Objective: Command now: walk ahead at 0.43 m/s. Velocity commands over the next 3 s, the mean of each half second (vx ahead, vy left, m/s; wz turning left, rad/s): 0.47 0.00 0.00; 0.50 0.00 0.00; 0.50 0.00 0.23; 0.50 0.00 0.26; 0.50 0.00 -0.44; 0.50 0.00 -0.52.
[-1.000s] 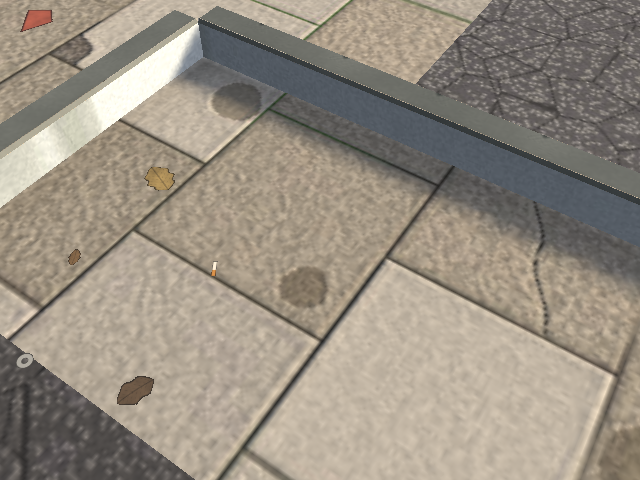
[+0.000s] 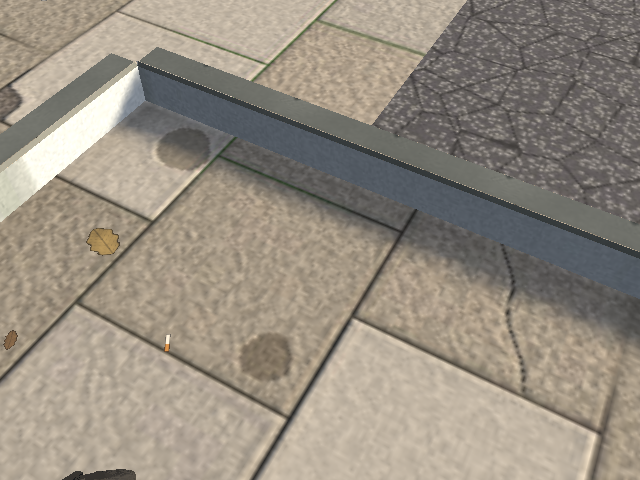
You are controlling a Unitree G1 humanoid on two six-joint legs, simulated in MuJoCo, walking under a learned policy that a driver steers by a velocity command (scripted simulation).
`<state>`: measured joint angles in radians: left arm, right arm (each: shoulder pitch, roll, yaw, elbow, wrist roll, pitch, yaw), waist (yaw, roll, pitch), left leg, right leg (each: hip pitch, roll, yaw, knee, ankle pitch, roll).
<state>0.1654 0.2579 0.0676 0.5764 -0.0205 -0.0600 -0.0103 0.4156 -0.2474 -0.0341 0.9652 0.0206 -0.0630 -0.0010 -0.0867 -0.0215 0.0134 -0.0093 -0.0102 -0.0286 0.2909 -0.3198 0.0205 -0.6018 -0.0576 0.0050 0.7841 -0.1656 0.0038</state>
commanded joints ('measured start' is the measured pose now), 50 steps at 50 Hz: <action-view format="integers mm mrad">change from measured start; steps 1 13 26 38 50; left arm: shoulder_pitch -129 115 231 126 -98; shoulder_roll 34 108 186 153 61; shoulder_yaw -5 13 32 5 -20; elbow -108 19 166 129 73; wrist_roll -9 24 -5 5 12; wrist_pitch -22 -37 -34 -38 -20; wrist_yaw -12 -14 10 27 5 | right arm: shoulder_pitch -27 -136 -451 -183 -67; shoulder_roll -208 -148 -98 -153 -188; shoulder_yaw -41 -23 1 -32 -33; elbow -54 -145 -262 -204 -125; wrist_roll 12 -5 -8 -24 -11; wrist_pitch -13 -47 -28 -41 -32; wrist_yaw -6 20 43 40 8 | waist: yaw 7 92 142 50 21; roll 137 -54 -36 68 70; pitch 66 -35 69 -74 31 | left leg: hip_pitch -110 -651 -586 -23 -67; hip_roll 224 140 89 269 180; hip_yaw -128 -64 -6 -352 -59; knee -118 888 287 -47 -168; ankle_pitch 289 46 426 145 416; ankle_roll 164 33 -25 196 171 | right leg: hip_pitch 75 522 496 -87 -69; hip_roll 20 -186 -163 -54 -54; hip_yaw -22 347 82 89 20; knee -136 -596 -655 399 -112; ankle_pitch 89 -3 91 -146 260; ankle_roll -4 -243 -201 -40 11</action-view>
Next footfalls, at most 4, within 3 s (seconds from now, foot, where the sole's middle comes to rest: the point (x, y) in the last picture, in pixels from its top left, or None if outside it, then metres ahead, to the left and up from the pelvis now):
0.14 right None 0.23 -0.14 -0.78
0.64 left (250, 461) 0.53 0.11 -0.78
1.22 right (339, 323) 0.84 -0.11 -0.78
1.72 left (224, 260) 1.05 0.17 -0.78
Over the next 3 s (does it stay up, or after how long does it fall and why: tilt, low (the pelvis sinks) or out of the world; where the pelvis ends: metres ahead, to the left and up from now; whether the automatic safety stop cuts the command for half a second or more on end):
stays up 1.65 0.17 0.09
